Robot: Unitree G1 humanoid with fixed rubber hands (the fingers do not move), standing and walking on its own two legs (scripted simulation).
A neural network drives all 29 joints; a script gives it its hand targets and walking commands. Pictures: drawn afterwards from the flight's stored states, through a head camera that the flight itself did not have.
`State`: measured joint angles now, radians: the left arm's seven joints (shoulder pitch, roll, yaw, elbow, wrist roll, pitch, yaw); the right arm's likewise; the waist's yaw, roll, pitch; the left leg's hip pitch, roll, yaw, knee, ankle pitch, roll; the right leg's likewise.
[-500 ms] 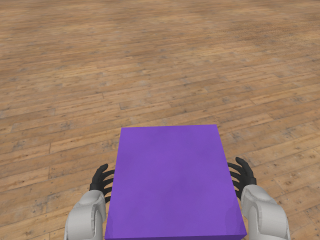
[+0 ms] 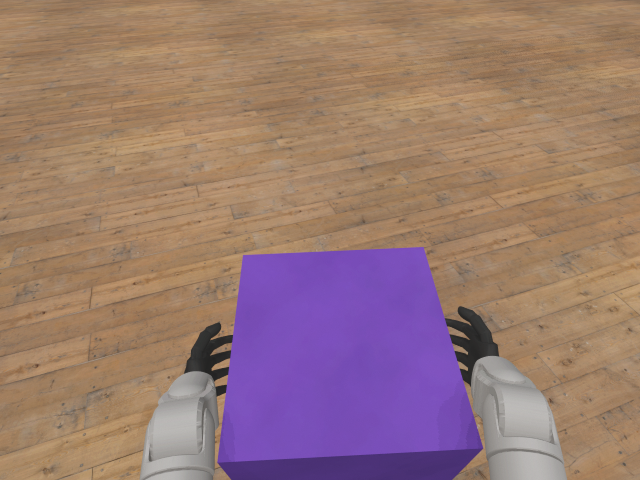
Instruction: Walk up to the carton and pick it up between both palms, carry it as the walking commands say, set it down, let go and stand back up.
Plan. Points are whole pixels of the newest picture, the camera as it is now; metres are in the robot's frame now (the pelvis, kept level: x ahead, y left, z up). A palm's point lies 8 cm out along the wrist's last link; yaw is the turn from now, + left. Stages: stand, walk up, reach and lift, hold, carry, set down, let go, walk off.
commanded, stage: set down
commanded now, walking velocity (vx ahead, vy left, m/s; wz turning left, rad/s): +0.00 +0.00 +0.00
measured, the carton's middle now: (339, 377) +0.31 +0.01 -0.05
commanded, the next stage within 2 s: none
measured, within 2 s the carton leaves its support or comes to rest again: neither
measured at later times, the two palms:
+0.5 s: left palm (218, 391) +0.28 +0.18 -0.04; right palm (468, 369) +0.32 -0.17 -0.03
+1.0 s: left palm (227, 393) +0.32 +0.19 -0.13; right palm (443, 377) +0.35 -0.16 -0.11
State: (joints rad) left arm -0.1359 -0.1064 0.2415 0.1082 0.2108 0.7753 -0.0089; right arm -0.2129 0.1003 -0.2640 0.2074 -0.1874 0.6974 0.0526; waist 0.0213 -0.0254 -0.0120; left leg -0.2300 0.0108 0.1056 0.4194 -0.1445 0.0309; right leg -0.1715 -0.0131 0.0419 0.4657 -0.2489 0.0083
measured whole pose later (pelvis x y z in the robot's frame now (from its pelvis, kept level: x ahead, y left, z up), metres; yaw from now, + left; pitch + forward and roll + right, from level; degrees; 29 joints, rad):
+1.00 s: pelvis -0.03 -0.01 -0.05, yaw +1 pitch +25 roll -1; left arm -0.54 -0.10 0.47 0.46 0.29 0.40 -0.05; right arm -0.60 0.11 -0.51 0.51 -0.28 0.34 0.08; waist 0.01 -0.02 -0.04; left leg -1.04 0.02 0.02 0.78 -0.18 0.02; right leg -0.96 0.01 0.00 0.83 -0.31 0.01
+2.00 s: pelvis -0.05 -0.02 -0.21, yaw -1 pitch +47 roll -2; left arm -0.83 0.06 0.45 0.58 0.16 0.39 -0.01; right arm -0.88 0.02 -0.46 0.60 -0.14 0.34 -0.02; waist 0.02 -0.03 -0.24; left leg -1.89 0.00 -0.05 1.43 -0.37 -0.02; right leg -1.81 0.05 0.00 1.49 -0.51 0.01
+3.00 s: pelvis -0.10 -0.02 -0.32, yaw -1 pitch +31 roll -2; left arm -1.39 0.31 0.33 0.69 -0.03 0.42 0.08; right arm -1.48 -0.26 -0.32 0.74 0.01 0.38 -0.09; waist 0.04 -0.02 0.52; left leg -2.01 -0.02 -0.06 1.90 -0.44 -0.03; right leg -1.91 0.08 0.00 1.98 -0.61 0.02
